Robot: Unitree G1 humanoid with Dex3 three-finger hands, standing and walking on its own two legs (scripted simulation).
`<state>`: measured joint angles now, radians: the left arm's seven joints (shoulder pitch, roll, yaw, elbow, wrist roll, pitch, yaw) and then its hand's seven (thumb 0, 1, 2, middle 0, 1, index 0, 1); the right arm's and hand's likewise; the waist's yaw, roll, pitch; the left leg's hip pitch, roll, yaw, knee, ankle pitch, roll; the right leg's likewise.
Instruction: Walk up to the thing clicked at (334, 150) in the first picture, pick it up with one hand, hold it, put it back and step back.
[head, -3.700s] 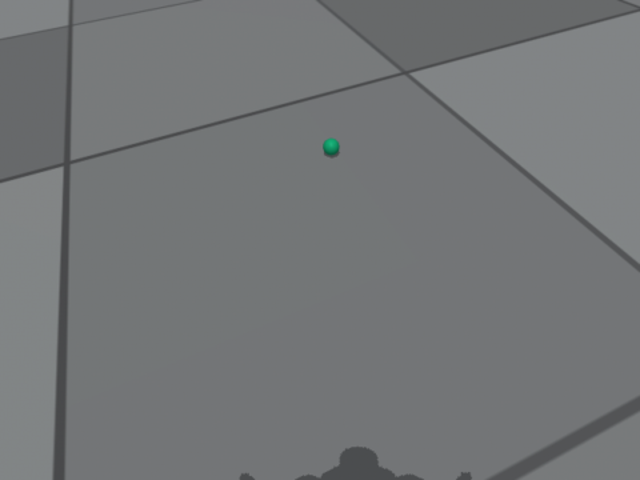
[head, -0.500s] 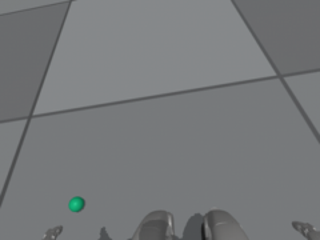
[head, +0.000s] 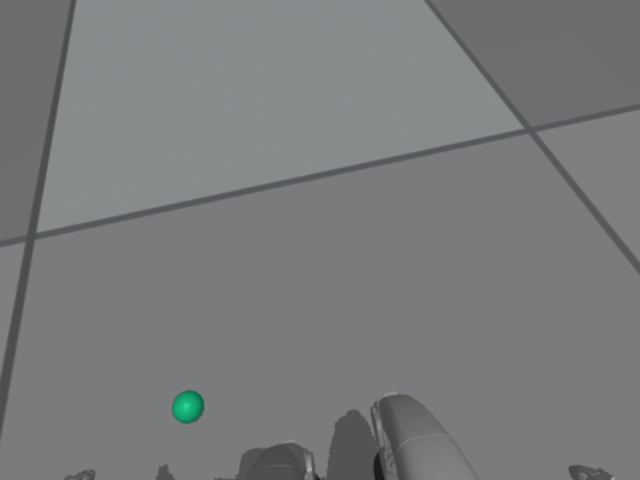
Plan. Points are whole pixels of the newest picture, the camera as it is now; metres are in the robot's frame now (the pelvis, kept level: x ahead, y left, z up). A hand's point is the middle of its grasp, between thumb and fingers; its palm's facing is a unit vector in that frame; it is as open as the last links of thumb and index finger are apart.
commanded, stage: walk up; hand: left
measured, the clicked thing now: (187, 406) +0.33 +0.42 -0.70
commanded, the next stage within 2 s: none
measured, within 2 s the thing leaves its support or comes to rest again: neither
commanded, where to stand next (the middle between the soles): -0.09 +0.31 m, yaw -15 degrees
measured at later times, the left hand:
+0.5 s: hand out of the picture +0.04 +0.55 -0.13, palm faces -0.11 -0.78 -0.62, open 7.3 cm
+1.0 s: hand out of the picture -0.05 +0.61 -0.14, palm faces -0.32 -0.87 -0.38, open 7.3 cm
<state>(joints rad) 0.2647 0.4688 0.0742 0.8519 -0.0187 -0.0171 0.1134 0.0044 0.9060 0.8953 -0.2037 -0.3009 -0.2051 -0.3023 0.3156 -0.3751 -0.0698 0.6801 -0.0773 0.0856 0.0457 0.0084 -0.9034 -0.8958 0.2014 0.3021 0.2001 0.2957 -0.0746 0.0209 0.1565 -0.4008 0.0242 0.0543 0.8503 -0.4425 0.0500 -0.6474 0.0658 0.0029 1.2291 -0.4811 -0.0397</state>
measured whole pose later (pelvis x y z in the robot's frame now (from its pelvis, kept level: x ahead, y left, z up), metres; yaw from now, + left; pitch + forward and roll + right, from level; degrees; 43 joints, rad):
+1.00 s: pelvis -0.18 +0.35 +0.02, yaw -18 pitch -2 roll -1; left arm 0.30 0.42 0.07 0.93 0.02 0.03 -0.01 0.00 0.91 0.90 -0.21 -0.30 -0.21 -0.30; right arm 0.28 -0.38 -0.05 0.84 -0.04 -0.02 0.00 0.01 -0.90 -0.90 0.20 0.30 0.20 0.30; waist -0.02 -0.03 0.08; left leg -0.36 0.07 0.17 0.66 -0.27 0.05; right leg -0.34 0.02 0.11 0.95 -0.52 -0.03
